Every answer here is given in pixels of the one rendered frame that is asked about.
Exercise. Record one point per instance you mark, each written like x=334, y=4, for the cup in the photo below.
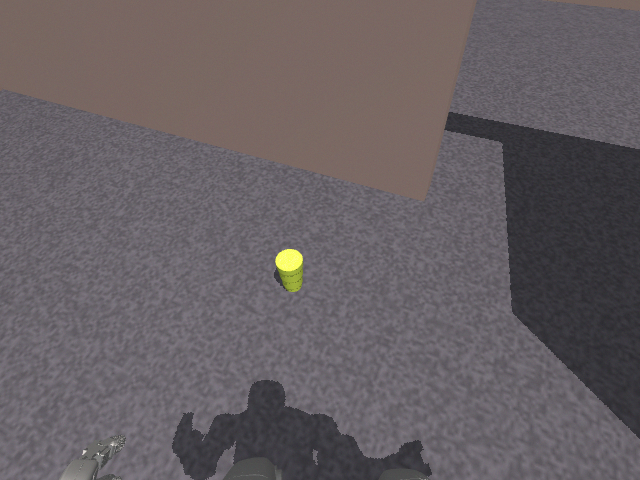
x=289, y=263

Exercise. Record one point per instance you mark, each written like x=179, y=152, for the left robot hand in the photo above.
x=94, y=457

